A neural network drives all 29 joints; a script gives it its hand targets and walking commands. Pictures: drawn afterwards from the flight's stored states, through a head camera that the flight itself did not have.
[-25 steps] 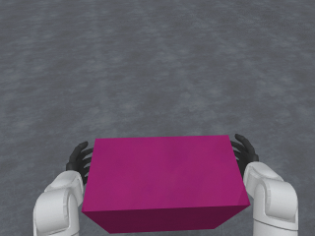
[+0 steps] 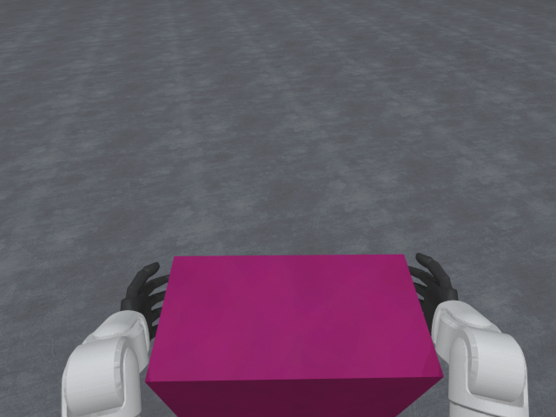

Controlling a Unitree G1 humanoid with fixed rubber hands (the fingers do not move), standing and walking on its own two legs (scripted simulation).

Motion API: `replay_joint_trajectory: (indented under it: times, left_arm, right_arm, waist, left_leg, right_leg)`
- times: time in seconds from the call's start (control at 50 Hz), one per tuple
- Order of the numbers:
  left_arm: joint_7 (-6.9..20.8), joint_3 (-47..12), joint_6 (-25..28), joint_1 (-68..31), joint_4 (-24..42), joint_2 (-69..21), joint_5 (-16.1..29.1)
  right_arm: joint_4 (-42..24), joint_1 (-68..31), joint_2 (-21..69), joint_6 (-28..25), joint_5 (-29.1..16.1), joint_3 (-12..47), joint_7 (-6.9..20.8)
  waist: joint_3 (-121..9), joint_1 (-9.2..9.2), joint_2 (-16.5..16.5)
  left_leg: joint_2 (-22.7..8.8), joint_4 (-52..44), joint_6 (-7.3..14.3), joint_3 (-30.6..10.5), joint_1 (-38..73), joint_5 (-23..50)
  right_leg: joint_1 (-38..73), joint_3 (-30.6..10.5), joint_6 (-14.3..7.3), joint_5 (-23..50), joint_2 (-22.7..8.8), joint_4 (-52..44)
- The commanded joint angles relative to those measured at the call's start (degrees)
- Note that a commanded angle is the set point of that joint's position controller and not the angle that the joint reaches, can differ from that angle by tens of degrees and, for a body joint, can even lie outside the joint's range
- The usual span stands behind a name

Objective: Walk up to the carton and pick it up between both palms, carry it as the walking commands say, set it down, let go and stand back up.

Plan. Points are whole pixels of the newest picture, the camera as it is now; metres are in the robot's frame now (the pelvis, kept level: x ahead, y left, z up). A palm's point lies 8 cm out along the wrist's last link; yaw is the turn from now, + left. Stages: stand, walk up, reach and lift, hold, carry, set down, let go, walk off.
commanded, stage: carry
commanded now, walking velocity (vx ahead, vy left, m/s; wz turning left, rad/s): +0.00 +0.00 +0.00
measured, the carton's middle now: (288, 351) +0.23 -0.01 +0.00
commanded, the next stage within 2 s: none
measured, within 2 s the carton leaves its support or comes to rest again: neither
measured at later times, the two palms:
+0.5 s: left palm (134, 323) +0.23 +0.19 +0.09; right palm (439, 313) +0.23 -0.20 +0.09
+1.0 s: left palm (160, 308) +0.25 +0.16 +0.09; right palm (452, 299) +0.25 -0.22 +0.09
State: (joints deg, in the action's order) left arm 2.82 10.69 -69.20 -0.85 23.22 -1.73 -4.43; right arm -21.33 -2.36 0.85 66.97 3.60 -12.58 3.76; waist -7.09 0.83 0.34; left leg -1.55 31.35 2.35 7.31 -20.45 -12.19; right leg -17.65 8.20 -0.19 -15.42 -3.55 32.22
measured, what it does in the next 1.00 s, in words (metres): stands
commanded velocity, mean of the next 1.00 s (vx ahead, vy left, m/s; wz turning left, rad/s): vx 0.00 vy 0.00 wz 0.00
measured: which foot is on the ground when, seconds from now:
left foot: down 0.00-1.00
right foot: down 0.00-1.00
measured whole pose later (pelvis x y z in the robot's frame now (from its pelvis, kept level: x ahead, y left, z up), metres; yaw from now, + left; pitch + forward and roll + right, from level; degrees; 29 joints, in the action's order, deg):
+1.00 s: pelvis +0.01 -0.03 +0.00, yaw +0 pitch +2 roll +0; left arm 2.7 11.0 -67.9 -3.9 19.5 -0.8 -4.2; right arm -19.0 -4.1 0.9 65.7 4.3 -12.5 3.1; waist -6.2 0.2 0.4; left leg -3.9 28.7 -0.2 6.3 -19.7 -10.8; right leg -16.2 9.0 -2.5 -14.2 -0.8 28.3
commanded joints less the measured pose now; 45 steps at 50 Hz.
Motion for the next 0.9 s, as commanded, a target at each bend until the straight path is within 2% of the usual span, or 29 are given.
replay_joint_trajectory:
  times: [0.0,0.22,0.52,0.88]
  left_arm:
    - [9.30,-43.75,0.67,-29.39,8.00,-42.22,19.95]
    - [9.48,-43.65,0.57,-31.95,7.41,-42.65,20.97]
    - [8.98,-42.95,0.90,-31.02,8.18,-41.71,20.08]
    - [9.14,-42.22,2.06,-31.34,6.31,-41.63,19.44]
  right_arm:
    - [-6.43,-25.36,41.53,1.58,-18.83,43.30,9.35]
    - [-6.67,-26.76,42.47,1.38,-18.78,43.21,8.88]
    - [-7.94,-27.30,42.80,0.98,-19.43,44.31,8.72]
    - [-5.85,-27.61,42.99,-0.13,-18.56,43.64,8.58]
  waist:
    - [-6.17,-0.76,2.87]
    - [-8.31,-0.66,2.42]
    - [-9.51,-0.55,0.51]
    - [-9.88,-0.57,-0.40]
  left_leg:
    - [-9.27,-13.31,-1.48,-11.07,0.23,-8.60]
    - [-9.24,-14.06,-1.26,-10.40,1.96,-8.25]
    - [-7.49,-8.95,-1.23,-8.07,4.24,-0.28]
    - [-6.85,-5.70,-1.69,-6.23,6.89,7.01]
  right_leg:
    - [2.96,-4.38,-0.18,-2.26,-3.49,-5.98]
    - [2.77,-4.31,0.00,-1.35,-3.24,-7.56]
    - [2.78,-5.97,-1.56,0.24,-4.28,-9.48]
    - [2.88,-7.00,-2.59,3.88,-4.90,-10.83]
